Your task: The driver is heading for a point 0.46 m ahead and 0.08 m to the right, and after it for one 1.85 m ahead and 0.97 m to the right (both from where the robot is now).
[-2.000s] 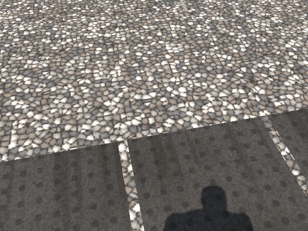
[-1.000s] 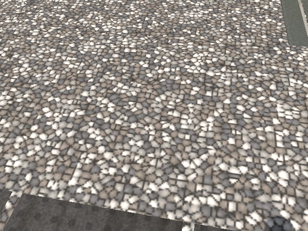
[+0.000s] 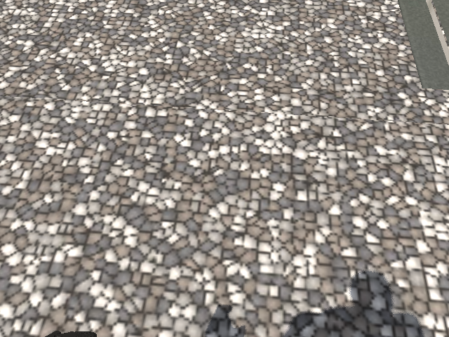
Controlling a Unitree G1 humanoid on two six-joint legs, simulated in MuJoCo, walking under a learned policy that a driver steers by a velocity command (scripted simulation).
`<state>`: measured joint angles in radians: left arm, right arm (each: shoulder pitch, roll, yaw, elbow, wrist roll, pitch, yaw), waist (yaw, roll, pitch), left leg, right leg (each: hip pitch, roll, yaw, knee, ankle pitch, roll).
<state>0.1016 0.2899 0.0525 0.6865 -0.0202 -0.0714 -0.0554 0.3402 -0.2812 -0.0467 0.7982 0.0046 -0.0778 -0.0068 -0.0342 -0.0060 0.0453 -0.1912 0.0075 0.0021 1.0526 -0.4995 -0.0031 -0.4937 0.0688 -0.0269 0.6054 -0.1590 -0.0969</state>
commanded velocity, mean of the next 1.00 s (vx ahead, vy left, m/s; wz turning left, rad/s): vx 0.50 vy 0.00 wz -0.56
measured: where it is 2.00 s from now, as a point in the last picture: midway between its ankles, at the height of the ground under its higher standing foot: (357, 189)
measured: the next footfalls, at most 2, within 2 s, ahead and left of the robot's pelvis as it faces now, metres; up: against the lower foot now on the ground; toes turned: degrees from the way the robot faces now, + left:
left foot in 0.42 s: +0.43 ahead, +0.10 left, +0.00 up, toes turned -19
right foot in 0.96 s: +0.57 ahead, -0.26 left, +0.00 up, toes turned -36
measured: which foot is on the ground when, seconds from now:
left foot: up 0.00-0.40, down 0.42-0.96, up 0.98-1.00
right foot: down 0.00-0.42, up 0.44-0.94, down 0.96-1.00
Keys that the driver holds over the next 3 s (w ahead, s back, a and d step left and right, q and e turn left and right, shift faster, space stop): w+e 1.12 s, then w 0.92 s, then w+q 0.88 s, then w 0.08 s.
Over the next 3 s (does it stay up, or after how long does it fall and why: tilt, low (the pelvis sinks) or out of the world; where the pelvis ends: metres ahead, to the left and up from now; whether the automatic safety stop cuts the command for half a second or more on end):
stays up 1.39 -0.80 -0.03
